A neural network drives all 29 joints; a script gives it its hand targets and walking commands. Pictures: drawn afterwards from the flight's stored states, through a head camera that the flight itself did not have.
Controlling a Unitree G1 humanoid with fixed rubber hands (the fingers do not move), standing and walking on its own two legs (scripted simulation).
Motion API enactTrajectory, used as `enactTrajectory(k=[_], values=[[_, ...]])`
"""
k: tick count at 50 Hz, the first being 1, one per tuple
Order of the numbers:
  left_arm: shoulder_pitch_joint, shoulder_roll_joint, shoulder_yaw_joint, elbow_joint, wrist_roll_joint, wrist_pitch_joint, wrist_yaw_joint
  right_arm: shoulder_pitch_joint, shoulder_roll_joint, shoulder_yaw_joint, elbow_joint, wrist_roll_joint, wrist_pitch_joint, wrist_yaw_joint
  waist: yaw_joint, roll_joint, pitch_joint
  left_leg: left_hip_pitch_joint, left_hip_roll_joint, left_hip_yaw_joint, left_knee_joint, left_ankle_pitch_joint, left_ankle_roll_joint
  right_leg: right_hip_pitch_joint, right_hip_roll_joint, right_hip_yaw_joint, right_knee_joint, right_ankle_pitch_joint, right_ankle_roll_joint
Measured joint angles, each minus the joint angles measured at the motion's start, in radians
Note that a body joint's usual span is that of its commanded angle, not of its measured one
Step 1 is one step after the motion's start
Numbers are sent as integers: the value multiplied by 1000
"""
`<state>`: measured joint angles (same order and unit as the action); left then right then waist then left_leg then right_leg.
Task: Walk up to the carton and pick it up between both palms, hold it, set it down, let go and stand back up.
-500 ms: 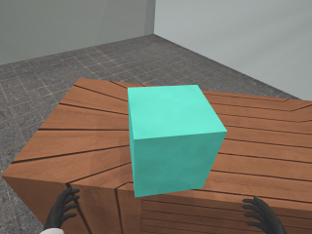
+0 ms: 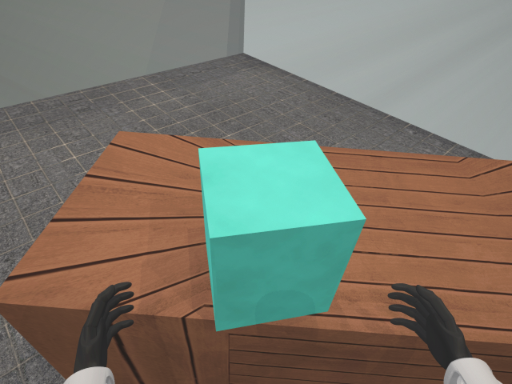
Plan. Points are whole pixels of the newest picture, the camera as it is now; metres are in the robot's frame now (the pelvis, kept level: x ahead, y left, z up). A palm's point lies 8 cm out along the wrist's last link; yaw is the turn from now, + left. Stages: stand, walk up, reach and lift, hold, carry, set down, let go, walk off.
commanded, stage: reach and lift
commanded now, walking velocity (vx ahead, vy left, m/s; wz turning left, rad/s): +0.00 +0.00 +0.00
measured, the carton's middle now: (266, 234) +0.38 -0.03 +0.06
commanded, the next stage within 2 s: none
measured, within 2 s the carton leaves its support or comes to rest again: neither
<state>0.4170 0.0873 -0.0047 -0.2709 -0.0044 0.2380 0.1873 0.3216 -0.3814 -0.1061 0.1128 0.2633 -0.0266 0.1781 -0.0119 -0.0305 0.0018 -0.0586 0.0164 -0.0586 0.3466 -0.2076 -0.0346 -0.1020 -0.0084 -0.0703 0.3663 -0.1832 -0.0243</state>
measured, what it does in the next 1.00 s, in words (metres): stands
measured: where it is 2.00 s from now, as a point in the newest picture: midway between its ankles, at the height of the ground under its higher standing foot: outside the picture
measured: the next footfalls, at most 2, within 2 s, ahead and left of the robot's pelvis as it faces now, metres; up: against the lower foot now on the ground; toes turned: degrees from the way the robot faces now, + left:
none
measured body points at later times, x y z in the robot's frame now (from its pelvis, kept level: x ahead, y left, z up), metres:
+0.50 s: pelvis +0.00 -0.01 +0.00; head -0.04 +0.00 +0.45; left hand +0.25 +0.18 +0.10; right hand +0.25 -0.27 +0.09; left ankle +0.00 +0.14 -0.75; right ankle +0.02 -0.10 -0.75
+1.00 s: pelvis -0.01 -0.01 +0.00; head -0.04 +0.00 +0.45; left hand +0.30 +0.17 +0.16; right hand +0.33 -0.25 +0.16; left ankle +0.00 +0.14 -0.75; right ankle +0.02 -0.10 -0.75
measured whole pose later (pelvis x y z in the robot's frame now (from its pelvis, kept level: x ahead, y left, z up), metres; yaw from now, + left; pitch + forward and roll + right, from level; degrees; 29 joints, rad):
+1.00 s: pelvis -0.01 -0.01 +0.00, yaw +0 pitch -5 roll +0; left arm -0.22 0.07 0.03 -0.34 -0.01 0.84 0.22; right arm -0.34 -0.46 -0.05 0.24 0.36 0.36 0.07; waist 0.00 -0.03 0.01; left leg -0.05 0.03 -0.06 0.34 -0.19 -0.04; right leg -0.10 0.00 -0.07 0.36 -0.17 -0.03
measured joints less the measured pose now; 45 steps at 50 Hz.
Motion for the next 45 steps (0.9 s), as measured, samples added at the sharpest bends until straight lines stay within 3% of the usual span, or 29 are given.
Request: enactTrajectory(k=[7,22,29,36,45], values=[[-35,-16,-2,-38,-2,69,21,-6,0,-3,-79,13,56,-14,7,0,0,2,4,0,-5,2,-3,0,4,0,-1,0,0],[-244,-16,-2,-100,-7,316,41,-180,-62,17,-80,58,213,-73,-7,4,-1,5,11,0,-10,6,-9,0,11,0,-2,3,-1],[-363,-16,-2,-100,-7,420,42,-319,-65,23,-80,72,293,-78,0,4,-1,5,11,0,-10,13,-9,0,11,0,-2,9,-2],[-486,-16,11,-100,-7,513,40,-473,-70,48,9,77,347,-93,10,0,5,5,11,0,-10,16,-9,0,11,0,-2,13,-2],[-566,-15,29,-98,-7,569,35,-569,-72,52,51,93,371,-105,7,-4,10,4,11,0,-11,16,-9,-1,11,0,-3,13,-2]])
